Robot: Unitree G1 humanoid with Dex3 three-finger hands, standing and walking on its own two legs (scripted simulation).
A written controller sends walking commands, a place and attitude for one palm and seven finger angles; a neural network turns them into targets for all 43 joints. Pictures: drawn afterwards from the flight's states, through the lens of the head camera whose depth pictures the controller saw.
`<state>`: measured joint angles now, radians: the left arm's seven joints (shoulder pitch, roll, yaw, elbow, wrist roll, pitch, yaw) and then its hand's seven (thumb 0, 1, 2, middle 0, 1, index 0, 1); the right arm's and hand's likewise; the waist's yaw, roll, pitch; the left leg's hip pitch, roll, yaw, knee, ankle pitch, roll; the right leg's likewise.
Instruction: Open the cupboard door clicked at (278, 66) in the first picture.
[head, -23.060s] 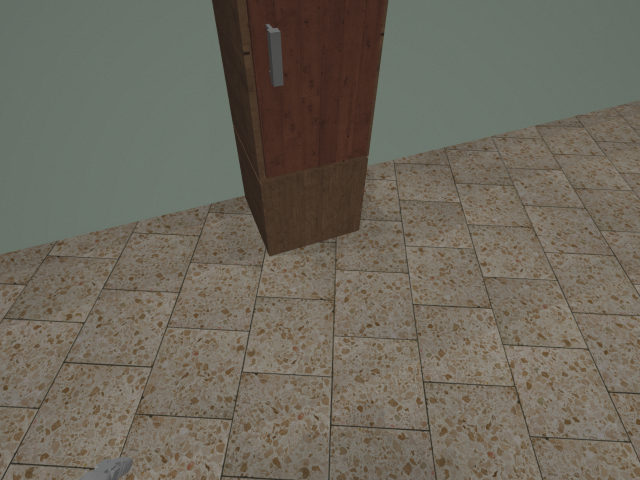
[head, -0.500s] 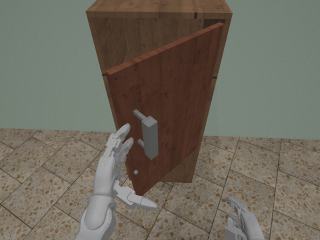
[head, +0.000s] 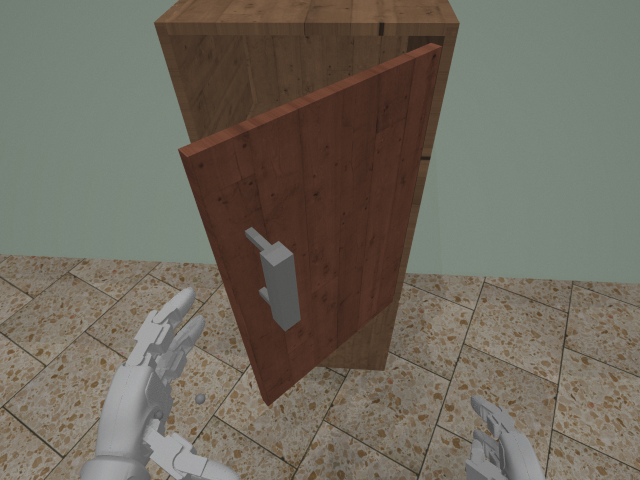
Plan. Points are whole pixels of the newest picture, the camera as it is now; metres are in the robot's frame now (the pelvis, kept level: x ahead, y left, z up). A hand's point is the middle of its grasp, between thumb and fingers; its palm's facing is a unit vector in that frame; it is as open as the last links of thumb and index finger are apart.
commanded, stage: draw the hand back to the body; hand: left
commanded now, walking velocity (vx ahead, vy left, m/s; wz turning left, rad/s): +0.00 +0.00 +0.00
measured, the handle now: (271, 278) +0.34 +0.09 +0.10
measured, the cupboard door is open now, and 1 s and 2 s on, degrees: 46 46 46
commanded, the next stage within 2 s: step back with the hand held close in 1.68 s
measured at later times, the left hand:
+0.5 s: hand (139, 391) +0.18 +0.18 +0.12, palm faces +0.01 -1.00 -0.04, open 16.3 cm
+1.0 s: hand (47, 350) +0.20 +0.26 +0.16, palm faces +0.31 -0.89 -0.33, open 12.7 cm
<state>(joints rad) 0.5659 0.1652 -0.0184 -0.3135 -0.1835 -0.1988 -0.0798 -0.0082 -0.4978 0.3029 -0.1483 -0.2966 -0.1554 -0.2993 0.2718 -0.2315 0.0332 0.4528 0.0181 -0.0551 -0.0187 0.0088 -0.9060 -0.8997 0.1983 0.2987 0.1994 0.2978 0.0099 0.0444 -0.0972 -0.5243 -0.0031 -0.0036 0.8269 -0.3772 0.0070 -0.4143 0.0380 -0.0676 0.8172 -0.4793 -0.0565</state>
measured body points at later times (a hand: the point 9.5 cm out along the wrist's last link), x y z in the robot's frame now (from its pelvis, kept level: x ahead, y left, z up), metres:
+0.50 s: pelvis -0.01 +0.02 +0.00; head -0.02 +0.00 +0.45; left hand +0.17 +0.24 +0.13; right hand +0.18 -0.20 -0.06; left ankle +0.03 +0.12 -0.70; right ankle -0.03 -0.08 -0.70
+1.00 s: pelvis +0.01 +0.05 +0.03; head -0.01 +0.04 +0.48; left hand +0.18 +0.31 +0.18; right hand +0.19 -0.17 -0.04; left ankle +0.03 +0.12 -0.70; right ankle -0.03 -0.08 -0.70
